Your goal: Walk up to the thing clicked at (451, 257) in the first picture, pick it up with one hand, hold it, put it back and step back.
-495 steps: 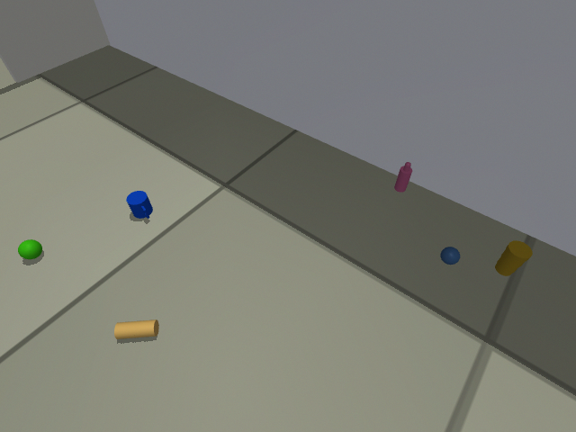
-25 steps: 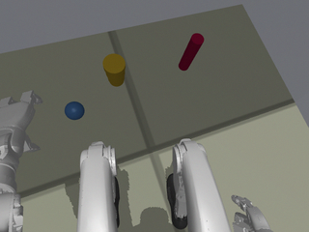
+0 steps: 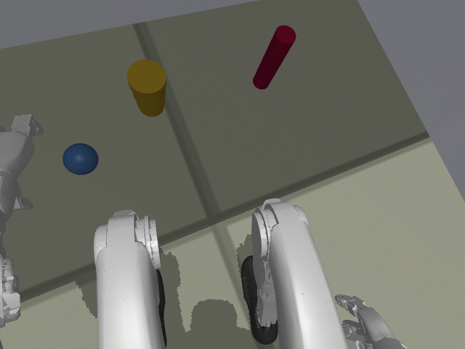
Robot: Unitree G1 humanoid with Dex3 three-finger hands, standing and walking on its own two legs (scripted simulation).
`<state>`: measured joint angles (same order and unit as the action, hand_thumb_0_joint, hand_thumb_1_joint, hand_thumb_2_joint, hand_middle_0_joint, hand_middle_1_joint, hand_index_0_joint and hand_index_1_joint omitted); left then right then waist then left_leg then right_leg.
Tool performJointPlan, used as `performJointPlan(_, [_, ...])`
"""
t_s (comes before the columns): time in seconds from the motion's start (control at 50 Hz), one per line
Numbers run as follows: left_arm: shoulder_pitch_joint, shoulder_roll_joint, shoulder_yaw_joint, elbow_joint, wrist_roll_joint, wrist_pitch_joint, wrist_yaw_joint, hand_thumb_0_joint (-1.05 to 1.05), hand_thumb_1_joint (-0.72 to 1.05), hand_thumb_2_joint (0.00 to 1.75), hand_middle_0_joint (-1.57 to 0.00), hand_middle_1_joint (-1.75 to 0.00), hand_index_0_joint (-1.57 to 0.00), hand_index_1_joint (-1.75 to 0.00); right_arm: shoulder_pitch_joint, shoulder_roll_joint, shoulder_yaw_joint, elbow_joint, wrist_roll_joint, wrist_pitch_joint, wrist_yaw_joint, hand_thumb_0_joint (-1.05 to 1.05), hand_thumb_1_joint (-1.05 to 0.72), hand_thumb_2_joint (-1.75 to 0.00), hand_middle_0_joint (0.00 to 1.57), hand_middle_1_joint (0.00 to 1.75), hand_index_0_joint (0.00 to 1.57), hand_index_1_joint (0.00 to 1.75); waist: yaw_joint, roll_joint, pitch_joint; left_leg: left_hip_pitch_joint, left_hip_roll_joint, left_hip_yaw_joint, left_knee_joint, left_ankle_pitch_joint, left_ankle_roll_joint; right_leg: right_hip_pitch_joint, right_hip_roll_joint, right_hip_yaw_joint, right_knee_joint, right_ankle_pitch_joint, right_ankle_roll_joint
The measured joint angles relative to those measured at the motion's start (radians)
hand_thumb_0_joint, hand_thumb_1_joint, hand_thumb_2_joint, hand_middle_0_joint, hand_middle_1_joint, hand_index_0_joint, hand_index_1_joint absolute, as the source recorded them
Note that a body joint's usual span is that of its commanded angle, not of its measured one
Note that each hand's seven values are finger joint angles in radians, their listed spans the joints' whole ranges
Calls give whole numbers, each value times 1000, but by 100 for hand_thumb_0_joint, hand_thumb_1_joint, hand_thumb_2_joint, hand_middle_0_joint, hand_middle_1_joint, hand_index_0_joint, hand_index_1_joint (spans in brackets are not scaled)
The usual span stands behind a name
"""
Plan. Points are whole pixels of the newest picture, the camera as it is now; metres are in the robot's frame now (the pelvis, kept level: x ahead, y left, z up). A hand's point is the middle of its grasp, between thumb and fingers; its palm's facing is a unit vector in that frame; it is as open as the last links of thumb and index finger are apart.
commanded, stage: rise first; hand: left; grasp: from above
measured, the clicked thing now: (81, 159) +0.48 +0.30 -0.31
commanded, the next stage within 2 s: none
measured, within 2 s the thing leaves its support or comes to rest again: neither
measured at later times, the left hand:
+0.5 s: hand (30, 167) +0.42 +0.35 -0.18, palm faces -0.43 -0.09 -0.90, open 14.0 cm
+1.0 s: hand (33, 163) +0.43 +0.35 -0.19, palm faces -0.43 -0.10 -0.90, open 14.1 cm
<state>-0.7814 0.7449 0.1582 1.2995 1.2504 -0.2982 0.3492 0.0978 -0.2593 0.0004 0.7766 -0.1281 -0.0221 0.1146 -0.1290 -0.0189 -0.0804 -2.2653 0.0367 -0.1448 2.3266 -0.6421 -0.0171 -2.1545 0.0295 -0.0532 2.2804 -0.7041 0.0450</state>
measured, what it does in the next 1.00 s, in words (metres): stands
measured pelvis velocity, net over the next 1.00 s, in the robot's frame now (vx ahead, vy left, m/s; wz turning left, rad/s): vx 0.01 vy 0.00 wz -0.04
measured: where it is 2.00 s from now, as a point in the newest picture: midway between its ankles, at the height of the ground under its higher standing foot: (208, 319)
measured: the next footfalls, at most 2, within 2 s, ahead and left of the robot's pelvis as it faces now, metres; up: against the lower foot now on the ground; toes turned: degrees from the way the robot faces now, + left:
none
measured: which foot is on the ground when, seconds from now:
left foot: down 0.00-1.00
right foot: down 0.00-1.00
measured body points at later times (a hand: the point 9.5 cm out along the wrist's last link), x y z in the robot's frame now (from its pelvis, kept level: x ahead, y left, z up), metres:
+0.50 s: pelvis +0.01 +0.00 -0.02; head +0.24 +0.07 +0.36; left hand +0.44 +0.35 -0.13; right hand +0.09 -0.28 -0.13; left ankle +0.09 +0.13 -0.32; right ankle +0.10 -0.13 -0.32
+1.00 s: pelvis +0.01 +0.00 -0.03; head +0.24 +0.08 +0.35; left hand +0.45 +0.35 -0.14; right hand +0.08 -0.28 -0.13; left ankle +0.09 +0.13 -0.32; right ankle +0.10 -0.13 -0.32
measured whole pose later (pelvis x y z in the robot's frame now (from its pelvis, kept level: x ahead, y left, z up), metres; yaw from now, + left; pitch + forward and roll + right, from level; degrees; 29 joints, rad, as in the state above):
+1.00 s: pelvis +0.01 +0.00 -0.03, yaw -2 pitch +32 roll -9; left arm -0.85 0.83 0.19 1.41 1.27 -0.30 0.41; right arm 0.10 -0.27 0.06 0.77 -0.17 -0.03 0.13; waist -0.19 -0.04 -0.03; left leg -2.33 0.04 -0.18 2.43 -0.66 -0.02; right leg -2.21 0.05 -0.08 2.36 -0.71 0.05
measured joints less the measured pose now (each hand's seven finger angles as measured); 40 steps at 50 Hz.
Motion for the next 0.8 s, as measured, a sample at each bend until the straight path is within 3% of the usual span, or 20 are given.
performJointPlan(0.2, [-24,21,13,35,11,-5,27,0,-51,99,-8,-105,-9,-103,-13,1,10,3,-19,1,4,1,-91,-90,21,30,20,30,-11,-7,17,-25,3,-10,38,-13,-4,-26,7,-5,33,-8,1])
performJointPlan(0.8, [-54,66,23,94,14,2,47,0,-52,98,-8,-105,-9,-103,0,-5,46,-1,-32,2,13,0,-91,-90,21,30,20,30,-48,-17,40,-58,1,-30,88,-24,-4,-51,15,-17,69,-13,6])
